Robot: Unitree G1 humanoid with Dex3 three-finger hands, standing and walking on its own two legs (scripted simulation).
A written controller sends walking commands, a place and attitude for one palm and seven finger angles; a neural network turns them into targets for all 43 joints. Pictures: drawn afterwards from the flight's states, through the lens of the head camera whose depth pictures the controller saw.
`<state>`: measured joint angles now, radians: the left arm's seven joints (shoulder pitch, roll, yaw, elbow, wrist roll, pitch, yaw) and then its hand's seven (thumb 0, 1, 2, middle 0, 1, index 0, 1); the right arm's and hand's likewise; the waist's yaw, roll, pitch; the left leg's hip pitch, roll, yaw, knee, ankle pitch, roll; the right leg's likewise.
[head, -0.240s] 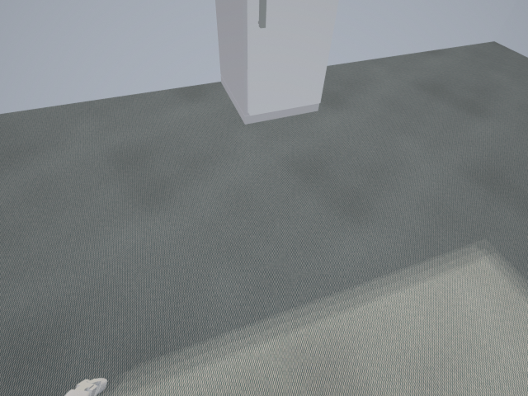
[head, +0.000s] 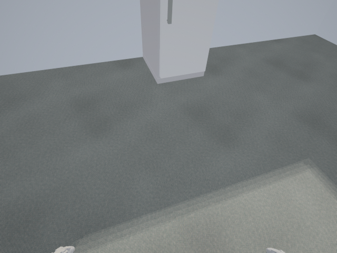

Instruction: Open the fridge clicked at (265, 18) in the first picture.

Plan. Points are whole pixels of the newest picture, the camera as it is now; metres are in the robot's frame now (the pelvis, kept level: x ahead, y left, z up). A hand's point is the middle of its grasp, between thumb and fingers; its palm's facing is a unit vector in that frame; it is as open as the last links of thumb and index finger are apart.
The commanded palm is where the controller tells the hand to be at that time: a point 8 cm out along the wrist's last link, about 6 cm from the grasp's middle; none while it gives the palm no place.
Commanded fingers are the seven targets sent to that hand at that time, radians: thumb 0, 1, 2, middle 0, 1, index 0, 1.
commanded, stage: stand and wait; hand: left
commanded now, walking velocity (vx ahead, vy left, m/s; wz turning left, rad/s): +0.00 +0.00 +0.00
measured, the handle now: out of the picture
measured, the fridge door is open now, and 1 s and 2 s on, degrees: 0 0 0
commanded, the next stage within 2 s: look at it before walking up in 0.58 s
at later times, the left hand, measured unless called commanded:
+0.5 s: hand out of the picture +0.05 +0.24 -0.15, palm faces -0.02 -0.94 -0.33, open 7.4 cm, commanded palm none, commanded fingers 0.00 0.90 0.90 -0.20 -0.30 -0.20 -0.30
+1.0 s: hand out of the picture +0.06 +0.23 -0.15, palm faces -0.02 -0.94 -0.33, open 7.4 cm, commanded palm none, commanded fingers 0.00 0.90 0.90 -0.20 -0.30 -0.20 -0.30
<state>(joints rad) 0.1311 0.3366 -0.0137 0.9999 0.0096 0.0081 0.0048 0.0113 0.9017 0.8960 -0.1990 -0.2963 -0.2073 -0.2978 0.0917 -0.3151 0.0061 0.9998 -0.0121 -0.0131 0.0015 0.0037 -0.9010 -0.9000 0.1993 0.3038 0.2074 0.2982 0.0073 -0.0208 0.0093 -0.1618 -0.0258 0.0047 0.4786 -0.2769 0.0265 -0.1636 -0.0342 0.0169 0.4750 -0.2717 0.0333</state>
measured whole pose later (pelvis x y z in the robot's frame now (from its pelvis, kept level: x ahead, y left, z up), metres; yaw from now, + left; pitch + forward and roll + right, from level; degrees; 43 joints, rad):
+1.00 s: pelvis -0.01 -0.02 +0.01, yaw +0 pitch -2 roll +0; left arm 0.14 0.34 -0.01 1.09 0.01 0.00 0.00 0.01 0.90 0.90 -0.20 -0.30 -0.21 -0.30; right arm 0.11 -0.34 0.00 1.11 0.00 -0.01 0.00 0.00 -0.90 -0.90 0.20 0.30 0.21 0.30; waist 0.00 -0.01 0.03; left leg -0.14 0.00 -0.01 0.38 -0.20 0.00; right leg -0.14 -0.01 0.00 0.39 -0.21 0.01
